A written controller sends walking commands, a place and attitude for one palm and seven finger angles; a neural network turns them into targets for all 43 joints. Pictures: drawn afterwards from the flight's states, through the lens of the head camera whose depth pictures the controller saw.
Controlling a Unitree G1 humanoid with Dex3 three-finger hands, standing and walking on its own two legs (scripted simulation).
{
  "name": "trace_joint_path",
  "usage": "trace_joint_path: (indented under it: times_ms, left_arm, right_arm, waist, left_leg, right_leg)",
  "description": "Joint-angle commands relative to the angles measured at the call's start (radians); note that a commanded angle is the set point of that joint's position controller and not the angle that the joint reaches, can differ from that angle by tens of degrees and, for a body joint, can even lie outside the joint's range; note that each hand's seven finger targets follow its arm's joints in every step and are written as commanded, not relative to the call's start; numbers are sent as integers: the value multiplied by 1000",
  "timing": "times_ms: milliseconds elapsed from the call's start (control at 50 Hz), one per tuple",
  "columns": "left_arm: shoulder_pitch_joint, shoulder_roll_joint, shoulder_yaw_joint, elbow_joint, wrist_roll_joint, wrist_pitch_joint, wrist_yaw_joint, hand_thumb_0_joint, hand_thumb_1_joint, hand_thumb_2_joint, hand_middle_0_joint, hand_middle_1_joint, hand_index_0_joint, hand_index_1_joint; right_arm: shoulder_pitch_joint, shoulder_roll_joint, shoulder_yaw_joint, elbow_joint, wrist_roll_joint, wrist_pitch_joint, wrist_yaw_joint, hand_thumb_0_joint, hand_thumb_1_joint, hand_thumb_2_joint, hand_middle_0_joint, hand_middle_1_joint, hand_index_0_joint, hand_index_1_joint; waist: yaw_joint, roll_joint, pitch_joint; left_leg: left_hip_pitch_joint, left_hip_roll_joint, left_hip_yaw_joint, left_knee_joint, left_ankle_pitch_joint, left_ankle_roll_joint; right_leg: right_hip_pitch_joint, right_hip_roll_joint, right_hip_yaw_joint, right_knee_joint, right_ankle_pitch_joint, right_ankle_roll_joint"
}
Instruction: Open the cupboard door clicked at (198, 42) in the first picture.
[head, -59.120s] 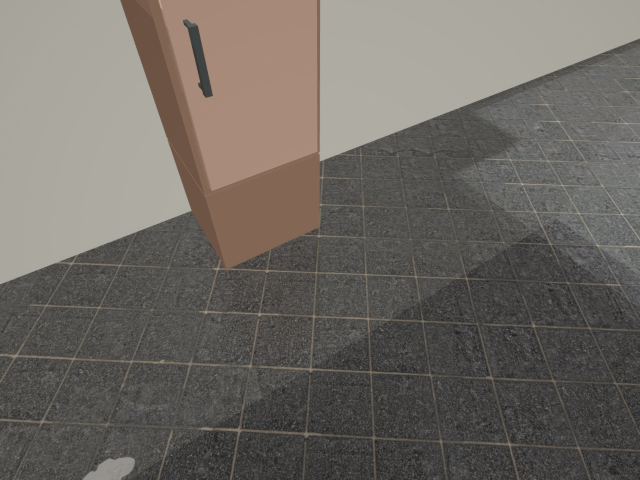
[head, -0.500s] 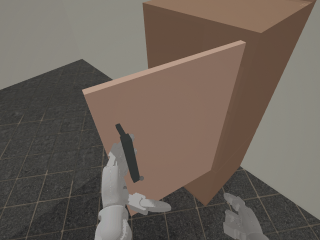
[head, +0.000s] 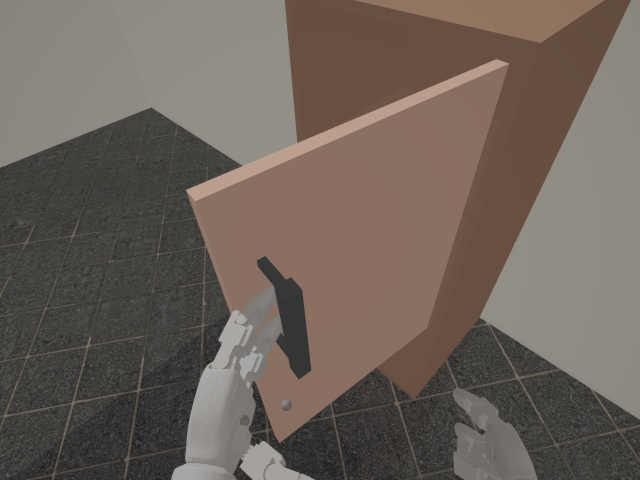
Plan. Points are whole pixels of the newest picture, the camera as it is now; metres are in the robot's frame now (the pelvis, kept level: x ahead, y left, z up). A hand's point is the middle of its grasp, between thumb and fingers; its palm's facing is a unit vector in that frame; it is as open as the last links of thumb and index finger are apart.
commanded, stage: slide the hand sideways off the handle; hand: left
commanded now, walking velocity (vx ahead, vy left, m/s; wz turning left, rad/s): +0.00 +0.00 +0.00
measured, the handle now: (285, 321) +0.27 +0.05 +0.11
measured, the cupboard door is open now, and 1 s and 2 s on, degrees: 81 81 81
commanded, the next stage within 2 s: draw the hand back to the body in 0.66 s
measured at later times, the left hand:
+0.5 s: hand (227, 441) +0.15 +0.09 +0.11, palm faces +0.00 -1.00 +0.00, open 15.8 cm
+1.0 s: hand (179, 438) +0.15 +0.13 +0.12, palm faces -0.03 -1.00 -0.05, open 16.3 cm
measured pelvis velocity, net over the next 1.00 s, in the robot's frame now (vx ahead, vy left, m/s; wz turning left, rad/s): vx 0.00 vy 0.00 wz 0.02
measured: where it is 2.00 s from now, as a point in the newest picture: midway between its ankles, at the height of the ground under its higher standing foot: outside the picture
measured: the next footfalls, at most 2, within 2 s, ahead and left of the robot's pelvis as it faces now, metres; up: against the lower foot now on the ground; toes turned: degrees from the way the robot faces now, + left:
none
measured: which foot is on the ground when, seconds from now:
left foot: down 0.00-1.00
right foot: down 0.00-1.00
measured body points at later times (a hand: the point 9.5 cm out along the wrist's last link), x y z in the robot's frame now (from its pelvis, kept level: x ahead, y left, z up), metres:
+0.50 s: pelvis +0.00 -0.01 -0.01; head +0.00 -0.03 +0.44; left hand +0.14 +0.15 +0.11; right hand +0.19 -0.23 -0.06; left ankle +0.02 +0.07 -0.70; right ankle -0.02 -0.09 -0.70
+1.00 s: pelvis +0.00 +0.00 -0.01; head -0.01 -0.02 +0.44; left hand +0.14 +0.18 +0.13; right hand +0.19 -0.22 -0.06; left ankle +0.02 +0.07 -0.70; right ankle -0.02 -0.09 -0.70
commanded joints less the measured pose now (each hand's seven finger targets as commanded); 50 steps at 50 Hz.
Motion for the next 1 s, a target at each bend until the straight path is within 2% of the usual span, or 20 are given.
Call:
trace_joint_path:
  times_ms: [0, 120, 140, 220, 260, 340, 400, 420, 480, 560, 600, 620, 680, 700, 740, 800, 860, 880, 900, 980]
  left_arm:
    - [31, -10, 17, -270, -3, -85, -6, 0, -500, 300, -150, -300, -150, -300]
    - [62, 39, 61, -290, -4, -96, -33, 0, -500, 300, -150, -300, -150, -300]
    - [83, 33, 56, -307, -12, -98, -42, 0, -500, 300, -150, -300, -150, -300]
    - [145, 80, 133, -312, -48, -92, -75, 0, -500, 300, -150, -300, -150, -300]
    - [165, 85, 142, -336, -60, -95, -87, 0, -500, 300, -150, -300, -150, -300]
    - [239, 99, 193, -346, -95, -92, -110, 0, -500, 300, -150, -300, -150, -300]
    - [282, 115, 225, -355, -109, -98, -129, 0, -500, 300, -150, -300, -150, -300]
    - [282, 109, 211, -386, -115, -107, -139, 0, -500, 300, -150, -300, -150, -300]
    - [313, 122, 223, -402, -134, -125, -167, 0, -500, 300, -150, -300, -150, -300]
    - [314, 150, 262, -376, -154, -147, -211, 0, -500, 300, -150, -300, -150, -300]
    - [320, 173, 297, -362, -164, -152, -232, 0, -500, 300, -150, -300, -150, -300]
    - [312, 152, 276, -356, -170, -153, -245, 0, -500, 300, -150, -300, -150, -300]
    - [282, 158, 290, -356, -187, -156, -259, 0, -500, 300, -150, -300, -150, -300]
    - [279, 154, 290, -365, -194, -155, -259, 0, -500, 300, -150, -300, -150, -300]
    - [284, 169, 320, -354, -200, -150, -251, 0, -500, 300, -150, -300, -150, -300]
    - [249, 225, 383, -392, -198, -142, -231, 0, -500, 300, -150, -300, -150, -300]
    - [229, 216, 385, -409, -205, -124, -221, 0, -500, 300, -150, -300, -150, -300]
    - [229, 206, 383, -391, -211, -114, -224, 0, -500, 300, -150, -300, -150, -300]
    - [231, 207, 395, -385, -219, -104, -227, 0, -500, 300, -150, -300, -150, -300]
    - [230, 215, 412, -371, -228, -51, -248, 0, -500, 300, -150, -300, -150, -300]
  right_arm:
    - [-126, -89, -48, -211, 6, -58, -9, 0, -900, -900, 200, 300, 200, 300]
    - [-112, -95, -45, -221, 4, -64, -19, 0, -900, -900, 200, 300, 200, 300]
    - [-114, -93, -46, -230, 5, -68, -20, 0, -900, -900, 200, 300, 200, 300]
    - [-107, -94, -45, -226, 9, -69, -32, 0, -900, -900, 200, 300, 200, 300]
    - [-103, -93, -48, -227, 11, -76, -35, 0, -900, -900, 200, 300, 200, 300]
    - [-103, -90, -51, -225, 16, -81, -46, 0, -900, -900, 200, 300, 200, 300]
    - [-103, -86, -61, -218, 19, -85, -54, 0, -900, -900, 200, 300, 200, 300]
    - [-101, -89, -60, -223, 19, -90, -55, 0, -900, -900, 200, 300, 200, 300]
    - [-97, -88, -66, -217, 21, -103, -65, 0, -900, -900, 200, 300, 200, 300]
    - [-94, -90, -75, -200, 25, -117, -80, 0, -900, -900, 200, 300, 200, 300]
    - [-95, -93, -79, -196, 29, -120, -87, 0, -900, -900, 200, 300, 200, 300]
    - [-96, -92, -77, -199, 29, -125, -91, 0, -900, -900, 200, 300, 200, 300]
    - [-96, -95, -79, -198, 34, -138, -97, 0, -900, -900, 200, 300, 200, 300]
    - [-99, -95, -76, -200, 35, -143, -98, 0, -900, -900, 200, 300, 200, 300]
    - [-97, -91, -76, -195, 35, -145, -100, 0, -900, -900, 200, 300, 200, 300]
    - [-98, -91, -77, -196, 38, -142, -105, 0, -900, -900, 200, 300, 200, 300]
    - [-101, -88, -72, -191, 41, -146, -104, 0, -900, -900, 200, 300, 200, 300]
    - [-102, -86, -71, -186, 43, -147, -105, 0, -900, -900, 200, 300, 200, 300]
    - [-105, -89, -70, -182, 44, -148, -106, 0, -900, -900, 200, 300, 200, 300]
    - [-109, -98, -67, -171, 46, -161, -111, 0, -900, -900, 200, 300, 200, 300]
  waist:
    - [11, -116, -56]
    - [8, -114, -46]
    - [12, -105, -58]
    - [17, -117, -63]
    - [22, -74, -68]
    - [28, -91, -67]
    - [25, -100, -61]
    - [24, -76, -74]
    - [18, -89, -79]
    - [7, -112, -49]
    - [8, -102, -61]
    - [1, -120, -53]
    - [5, -93, -64]
    - [7, -76, -68]
    - [16, -89, -81]
    - [29, -54, -117]
    - [33, -22, -99]
    - [24, -47, -78]
    - [28, -45, -61]
    - [29, -83, -60]
  left_leg:
    - [122, 70, -120, -138, 167, -37]
    - [90, 62, -117, -118, 131, -33]
    - [91, 60, -112, -115, 132, -32]
    - [67, 57, -97, -100, 129, -32]
    - [69, 55, -94, -94, 141, -34]
    - [46, 54, -91, -86, 149, -36]
    - [39, 54, -87, -72, 166, -35]
    - [41, 51, -86, -67, 171, -34]
    - [25, 50, -91, -49, 178, -31]
    - [-12, 48, -96, -25, 147, -29]
    - [-23, 49, -94, -17, 132, -30]
    - [-26, 48, -95, -13, 126, -27]
    - [-23, 49, -98, -19, 107, -27]
    - [-23, 48, -99, -20, 102, -27]
    - [-31, 50, -100, -22, 101, -30]
    - [-8, 53, -96, -30, 125, -30]
    - [19, 59, -108, -61, 123, -30]
    - [24, 61, -111, -68, 109, -29]
    - [23, 63, -115, -78, 101, -30]
    - [48, 66, -121, -103, 132, -28]
  right_leg:
    - [-96, -22, 2, -128, 211, 10]
    - [-118, -24, 14, -126, 180, 13]
    - [-110, -25, 17, -127, 184, 15]
    - [-102, -26, 26, -135, 198, 20]
    - [-98, -27, 29, -131, 207, 18]
    - [-95, -26, 27, -128, 233, 24]
    - [-100, -26, 30, -127, 264, 31]
    - [-99, -28, 33, -123, 271, 33]
    - [-101, -34, 42, -121, 296, 43]
    - [-127, -40, 63, -138, 263, 54]
    - [-134, -46, 73, -142, 242, 57]
    - [-140, -49, 76, -148, 238, 62]
    - [-154, -44, 65, -145, 173, 52]
    - [-158, -43, 63, -145, 163, 51]
    - [-149, -43, 60, -143, 157, 50]
    - [-132, -38, 55, -136, 170, 43]
    - [-142, -25, 21, -132, 153, 34]
    - [-153, -23, 15, -141, 140, 36]
    - [-153, -21, 9, -146, 131, 33]
    - [-122, -22, -2, -161, 174, 35]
